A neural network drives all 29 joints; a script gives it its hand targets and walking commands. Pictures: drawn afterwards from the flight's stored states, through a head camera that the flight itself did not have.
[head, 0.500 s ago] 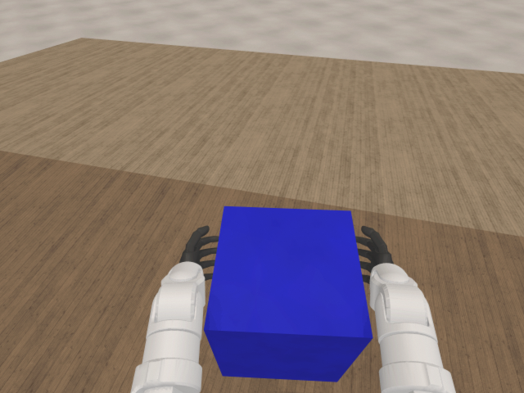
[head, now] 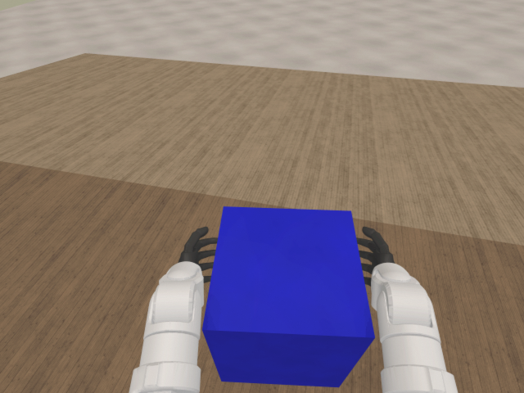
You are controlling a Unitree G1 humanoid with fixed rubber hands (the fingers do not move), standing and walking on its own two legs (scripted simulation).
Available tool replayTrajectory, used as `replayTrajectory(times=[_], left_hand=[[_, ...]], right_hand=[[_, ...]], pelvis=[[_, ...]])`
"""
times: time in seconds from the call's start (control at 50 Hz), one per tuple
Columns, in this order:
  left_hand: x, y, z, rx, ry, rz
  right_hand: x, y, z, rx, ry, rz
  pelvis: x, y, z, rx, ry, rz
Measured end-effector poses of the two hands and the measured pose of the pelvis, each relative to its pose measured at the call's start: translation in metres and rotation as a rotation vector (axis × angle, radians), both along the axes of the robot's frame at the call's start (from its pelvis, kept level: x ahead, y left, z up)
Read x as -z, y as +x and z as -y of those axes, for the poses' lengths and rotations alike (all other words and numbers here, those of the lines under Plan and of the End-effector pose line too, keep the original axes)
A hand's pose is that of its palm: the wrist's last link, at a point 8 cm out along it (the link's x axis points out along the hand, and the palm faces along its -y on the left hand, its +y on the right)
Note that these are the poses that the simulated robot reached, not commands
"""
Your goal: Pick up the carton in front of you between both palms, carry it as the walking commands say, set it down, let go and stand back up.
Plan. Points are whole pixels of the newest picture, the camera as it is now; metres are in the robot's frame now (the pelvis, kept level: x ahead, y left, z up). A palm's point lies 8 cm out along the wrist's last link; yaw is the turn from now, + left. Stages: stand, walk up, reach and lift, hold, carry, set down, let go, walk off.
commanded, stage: hold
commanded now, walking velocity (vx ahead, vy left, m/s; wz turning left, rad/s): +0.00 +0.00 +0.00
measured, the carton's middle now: (283, 300) +0.28 +0.00 -0.03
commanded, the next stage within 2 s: carry in 0.94 s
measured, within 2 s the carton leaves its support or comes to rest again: neither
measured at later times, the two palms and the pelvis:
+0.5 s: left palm (189, 268) +0.29 +0.15 +0.05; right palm (380, 271) +0.29 -0.15 +0.05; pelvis +0.00 +0.00 +0.00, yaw +0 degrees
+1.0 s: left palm (190, 267) +0.29 +0.15 +0.05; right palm (381, 269) +0.29 -0.15 +0.05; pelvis +0.01 +0.00 +0.00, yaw -1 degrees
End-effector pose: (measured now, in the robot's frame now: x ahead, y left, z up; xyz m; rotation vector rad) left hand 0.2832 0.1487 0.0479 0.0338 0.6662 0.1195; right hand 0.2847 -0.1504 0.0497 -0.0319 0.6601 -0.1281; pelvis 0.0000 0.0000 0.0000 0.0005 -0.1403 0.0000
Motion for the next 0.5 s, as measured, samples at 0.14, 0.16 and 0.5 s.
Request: replayTrajectory(times=[0.14, 0.16, 0.5], left_hand=[[-0.0003, -0.0007, -0.001, -0.008, -0.01, 0.003], [-0.0005, -0.0005, -0.0011, -0.008, -0.012, 0.004], [-0.0016, 0.0049, -0.0015, -0.001, -0.002, 0.005]], right_hand=[[-0.0001, -0.0007, -0.0008, 0.007, 0.011, 0.003], [-0.0003, -0.0005, -0.0009, 0.008, 0.012, 0.004], [-0.0006, 0.0036, -0.0015, 0.005, 0.001, 0.005]], pelvis=[[0.0014, -0.0062, -0.0009, 0.0, 0.0, 0.003], [0.0014, -0.0066, -0.0011, 0.0, 0.0, 0.003], [0.0003, -0.0006, -0.0027, 0.003, 0.001, -0.002]])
